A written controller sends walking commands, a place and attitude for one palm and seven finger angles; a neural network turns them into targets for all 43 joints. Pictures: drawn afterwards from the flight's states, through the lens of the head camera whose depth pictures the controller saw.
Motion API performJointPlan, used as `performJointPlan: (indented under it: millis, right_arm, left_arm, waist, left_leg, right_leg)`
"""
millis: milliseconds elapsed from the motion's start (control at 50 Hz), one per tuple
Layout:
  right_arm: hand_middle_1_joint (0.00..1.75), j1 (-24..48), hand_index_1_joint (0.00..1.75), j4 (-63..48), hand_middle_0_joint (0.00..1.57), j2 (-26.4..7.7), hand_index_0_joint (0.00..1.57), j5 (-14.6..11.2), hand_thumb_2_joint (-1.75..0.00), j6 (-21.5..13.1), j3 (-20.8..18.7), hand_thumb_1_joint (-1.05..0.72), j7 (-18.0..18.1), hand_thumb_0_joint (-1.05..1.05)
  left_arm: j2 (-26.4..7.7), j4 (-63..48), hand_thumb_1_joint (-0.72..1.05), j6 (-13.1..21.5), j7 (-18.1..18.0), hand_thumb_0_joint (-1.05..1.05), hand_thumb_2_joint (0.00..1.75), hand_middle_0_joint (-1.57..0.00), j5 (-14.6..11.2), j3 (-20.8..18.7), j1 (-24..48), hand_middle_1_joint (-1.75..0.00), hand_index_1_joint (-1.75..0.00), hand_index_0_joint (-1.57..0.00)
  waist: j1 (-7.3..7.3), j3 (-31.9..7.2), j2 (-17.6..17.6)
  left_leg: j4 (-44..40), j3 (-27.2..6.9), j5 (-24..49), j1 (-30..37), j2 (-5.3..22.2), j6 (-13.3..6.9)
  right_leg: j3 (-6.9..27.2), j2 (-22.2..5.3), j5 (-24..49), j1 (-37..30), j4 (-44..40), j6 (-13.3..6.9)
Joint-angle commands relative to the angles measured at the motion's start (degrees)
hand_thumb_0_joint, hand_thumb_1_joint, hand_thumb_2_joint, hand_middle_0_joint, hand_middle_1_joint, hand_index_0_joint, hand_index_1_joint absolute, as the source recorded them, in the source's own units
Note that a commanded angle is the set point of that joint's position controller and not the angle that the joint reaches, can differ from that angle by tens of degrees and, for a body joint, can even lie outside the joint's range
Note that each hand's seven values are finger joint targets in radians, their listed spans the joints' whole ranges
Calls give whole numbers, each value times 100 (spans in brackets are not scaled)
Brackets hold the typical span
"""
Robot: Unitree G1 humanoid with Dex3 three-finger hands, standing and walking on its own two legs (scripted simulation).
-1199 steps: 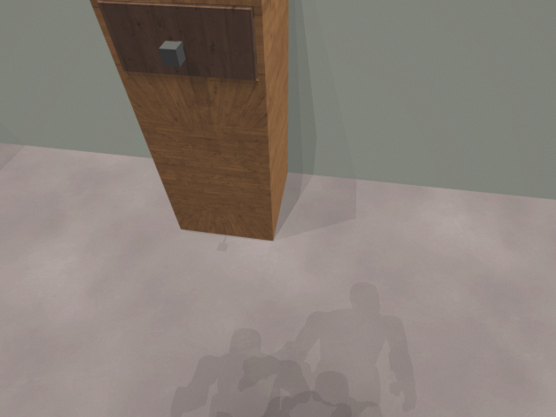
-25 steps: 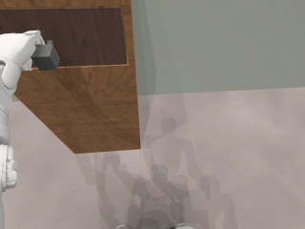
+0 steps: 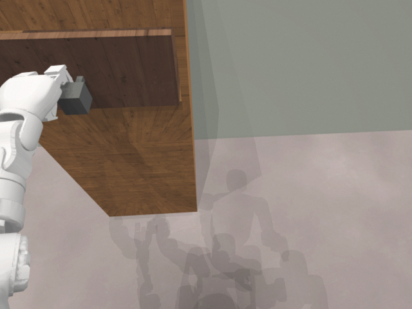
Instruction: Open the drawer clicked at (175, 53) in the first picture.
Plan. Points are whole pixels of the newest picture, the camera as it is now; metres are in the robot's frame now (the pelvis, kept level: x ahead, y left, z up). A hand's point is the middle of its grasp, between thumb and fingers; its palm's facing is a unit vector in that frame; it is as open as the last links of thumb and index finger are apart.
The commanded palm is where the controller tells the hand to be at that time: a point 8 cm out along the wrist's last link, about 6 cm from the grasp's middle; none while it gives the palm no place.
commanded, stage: pull the drawer open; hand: left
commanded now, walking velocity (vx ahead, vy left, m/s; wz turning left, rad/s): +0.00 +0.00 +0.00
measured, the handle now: (77, 91) +0.51 +0.25 +0.12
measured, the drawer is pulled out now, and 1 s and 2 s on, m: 0.02 0.12 0.20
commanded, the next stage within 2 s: none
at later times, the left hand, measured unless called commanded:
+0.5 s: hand (43, 132) +0.42 +0.29 +0.11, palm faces -0.02 -0.03 -1.00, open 5.5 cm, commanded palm +0.37 +0.30 +0.16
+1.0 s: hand (33, 159) +0.36 +0.29 +0.11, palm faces -0.01 -0.02 -1.00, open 5.5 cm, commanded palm +0.32 +0.30 +0.16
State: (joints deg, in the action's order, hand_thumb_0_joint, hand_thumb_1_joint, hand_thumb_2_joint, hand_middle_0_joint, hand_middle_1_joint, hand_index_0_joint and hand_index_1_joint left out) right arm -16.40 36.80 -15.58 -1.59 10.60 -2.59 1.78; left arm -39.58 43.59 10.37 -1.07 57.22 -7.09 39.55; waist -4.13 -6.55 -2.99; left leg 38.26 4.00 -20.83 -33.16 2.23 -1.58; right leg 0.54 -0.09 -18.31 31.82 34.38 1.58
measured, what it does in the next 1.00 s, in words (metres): stands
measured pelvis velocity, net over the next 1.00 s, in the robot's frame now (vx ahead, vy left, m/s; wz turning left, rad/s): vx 0.00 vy -0.01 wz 0.02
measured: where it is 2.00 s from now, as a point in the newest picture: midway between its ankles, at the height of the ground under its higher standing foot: outside the picture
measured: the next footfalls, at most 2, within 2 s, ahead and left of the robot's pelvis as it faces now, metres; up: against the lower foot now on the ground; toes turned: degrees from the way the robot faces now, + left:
none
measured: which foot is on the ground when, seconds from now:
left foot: down 0.00-1.00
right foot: down 0.00-1.00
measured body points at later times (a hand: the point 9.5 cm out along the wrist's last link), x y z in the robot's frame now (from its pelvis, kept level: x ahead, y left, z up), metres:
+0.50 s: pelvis +0.01 -0.01 +0.00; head +0.08 -0.02 +0.45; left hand +0.41 +0.29 +0.16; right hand +0.11 -0.28 -0.12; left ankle -0.03 +0.10 -0.72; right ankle -0.03 -0.14 -0.72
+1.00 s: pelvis +0.00 -0.01 +0.01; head +0.05 -0.03 +0.45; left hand +0.35 +0.29 +0.16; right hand +0.15 -0.27 -0.11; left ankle -0.03 +0.10 -0.72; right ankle -0.03 -0.14 -0.72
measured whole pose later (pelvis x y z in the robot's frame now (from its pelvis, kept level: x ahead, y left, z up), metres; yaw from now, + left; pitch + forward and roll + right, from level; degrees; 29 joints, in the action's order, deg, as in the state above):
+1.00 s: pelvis +0.00 -0.01 +0.01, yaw +1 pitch +10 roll -1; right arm -11.0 35.4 -15.5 -1.1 7.4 -2.0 2.6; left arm -36.5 19.2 6.7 0.8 52.2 -7.5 16.4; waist -0.3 -4.9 -3.8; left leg 35.9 2.4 -20.0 -25.7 1.7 -0.6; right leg -0.4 -0.3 -18.9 24.7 33.8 0.7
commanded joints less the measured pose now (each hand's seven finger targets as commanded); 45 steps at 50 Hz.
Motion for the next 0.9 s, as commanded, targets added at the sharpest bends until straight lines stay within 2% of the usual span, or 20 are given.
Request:
performJointPlan:
  millis: [0,20,60,80,140,200,260,280,320,360,460,520,580,600,640,680,740,760,780,880]
  right_arm:
    - [30,-395,30,-502,20,-986,20,43,-90,-131,-366,-90,83,0]
    - [30,-360,30,-536,20,-952,20,34,-90,-140,-348,-90,79,0]
    - [30,-295,30,-576,20,-944,20,33,-90,-152,-349,-90,63,0]
    - [30,-261,30,-575,20,-963,20,36,-90,-154,-348,-90,68,0]
    - [30,-199,30,-588,20,-939,20,16,-90,-165,-330,-90,74,0]
    - [30,-146,30,-609,20,-956,20,30,-90,-158,-332,-90,99,0]
    - [30,-93,30,-618,20,-926,20,22,-90,-176,-315,-90,105,0]
    - [30,-64,30,-639,20,-916,20,31,-90,-189,-326,-90,98,0]
    - [30,-36,30,-668,20,-887,20,36,-90,-206,-323,-90,83,0]
    - [30,16,30,-681,20,-885,20,36,-90,-225,-319,-90,65,0]
    - [30,116,30,-730,20,-879,20,51,-90,-295,-334,-90,58,0]
    - [30,181,30,-731,20,-854,20,48,-90,-331,-332,-90,48,0]
    - [30,255,30,-716,20,-857,20,49,-90,-362,-325,-90,58,0]
    - [30,252,30,-734,20,-866,20,54,-90,-369,-334,-90,67,0]
    - [30,311,30,-739,20,-840,20,57,-90,-394,-323,-90,83,0]
    - [30,350,30,-743,20,-824,20,57,-90,-413,-309,-90,97,0]
    - [30,436,30,-747,20,-842,20,54,-90,-426,-270,-90,133,0]
    - [30,499,30,-797,20,-806,20,52,-90,-442,-258,-90,138,0]
    - [30,506,30,-788,20,-806,20,54,-90,-462,-265,-90,143,0]
    - [30,630,30,-841,20,-783,20,71,-90,-530,-248,-90,148,0]
  left_arm:
    - [-2078,-1200,90,-72,-73,0,90,-40,-103,-706,1349,-135,-135,-40]
    - [-2105,-1343,90,-61,-71,0,90,-40,-106,-734,1251,-135,-135,-40]
    - [-1895,-1365,90,-120,-34,0,90,-40,-172,-660,888,-135,-135,-40]
    - [-2051,-1513,90,-104,-30,0,90,-40,-192,-791,925,-135,-135,-40]
    - [-1796,-1479,90,-136,2,0,90,-40,-235,-600,883,-135,-135,-40]
    - [-2160,-1584,90,-128,11,0,90,-40,-224,-933,727,-135,-135,-40]
    - [-1951,-1632,90,-118,34,0,90,-40,-261,-791,654,-135,-135,-40]
    - [-2061,-1812,90,-98,24,0,90,-40,-268,-908,564,-135,-135,-40]
    - [-2063,-1990,90,-108,0,0,90,-40,-283,-965,341,-135,-135,-40]
    - [-1770,-2091,90,-148,1,0,90,-40,-324,-756,290,-135,-135,-40]
    - [-1804,-2555,90,-185,-52,0,90,-40,-339,-860,59,-135,-135,-40]
    - [-1528,-2756,90,-240,-70,0,90,-40,-377,-663,-50,-135,-135,-40]
    - [-1491,-2871,90,-294,-84,0,90,-40,-364,-603,19,-135,-135,-40]
    - [-1444,-2944,90,-310,-87,0,90,-40,-386,-581,7,-135,-135,-40]
    - [-1502,-2951,90,-344,-93,0,90,-40,-353,-666,-273,-135,-135,-40]
    - [-1477,-3082,90,-372,-74,0,90,-40,-381,-653,-348,-135,-135,-40]
    - [-1612,-3021,90,-374,-30,0,90,-40,-419,-803,-480,-135,-135,-40]
    - [-1446,-3145,90,-372,-15,0,90,-40,-432,-659,-523,-135,-135,-40]
    - [-1528,-3278,90,-342,-13,0,90,-40,-461,-736,-509,-135,-135,-40]
    - [-1511,-3550,90,-317,-15,0,90,-40,-543,-831,-933,-135,-135,-40]
  waist:
    - [330,-2445,-120]
    - [383,-2512,-238]
    - [397,-2376,-103]
    - [405,-2348,-104]
    - [338,-2103,-6]
    - [445,-2240,-48]
    - [411,-2089,11]
    - [501,-2237,-130]
    - [538,-2362,-195]
    - [468,-2220,-138]
    - [521,-2297,-185]
    - [465,-2215,-172]
    - [443,-2072,-228]
    - [415,-2101,-78]
    - [511,-2106,-152]
    - [497,-2107,-162]
    - [531,-1921,50]
    - [540,-1956,0]
    - [556,-1963,-164]
    - [625,-1931,-166]
  left_leg:
    - [-28,-190,4197,1682,-131,-110]
    - [-30,-205,4312,1721,-142,-105]
    - [-41,-193,4318,1720,-142,-115]
    - [-52,-188,4250,1679,-146,-112]
    - [-96,-191,3984,1613,-170,-119]
    - [-96,-152,3967,1601,-202,-119]
    - [-116,-161,3850,1546,-214,-113]
    - [-100,-154,3967,1618,-218,-110]
    - [-63,-188,4316,1727,-217,-113]
    - [-67,-195,4237,1756,-207,-113]
    - [-86,-234,4299,1884,-202,-114]
    - [-78,-271,4439,2002,-197,-118]
    - [-135,-268,4037,1987,-205,-101]
    - [-142,-261,4011,1973,-213,-111]
    - [-152,-258,4049,1984,-230,-111]
    - [-156,-250,4032,2004,-239,-108]
    - [-216,-248,3723,1805,-266,-108]
    - [-227,-235,3699,1856,-272,-118]
    - [-234,-235,3792,1915,-264,-104]
    - [-230,-234,3808,1986,-272,-102]
  right_leg:
    - [-233,319,2874,-1355,19,-242]
    - [-223,305,2971,-1420,42,-233]
    - [-238,304,2992,-1428,9,-223]
    - [-228,297,3050,-1489,9,-221]
    - [-253,307,2869,-1397,-40,-216]
    - [-207,305,2992,-1599,-14,-235]
    - [-229,292,2989,-1552,-13,-218]
    - [-199,285,3061,-1638,8,-226]
    - [-193,279,3236,-1711,43,-222]
    - [-225,288,3123,-1568,9,-209]
    - [-227,303,3006,-1594,1,-220]
    - [-239,307,2966,-1484,-24,-205]
    - [-259,319,2671,-1392,-69,-225]
    - [-264,316,2697,-1475,-92,-229]
    - [-251,318,2755,-1525,-65,-233]
    - [-254,303,2813,-1570,-78,-225]
    - [-246,297,2801,-1675,-86,-215]
    - [-243,284,2747,-1662,-98,-209]
    - [-246,281,2786,-1683,-98,-227]
    - [-240,276,2786,-1714,-110,-222]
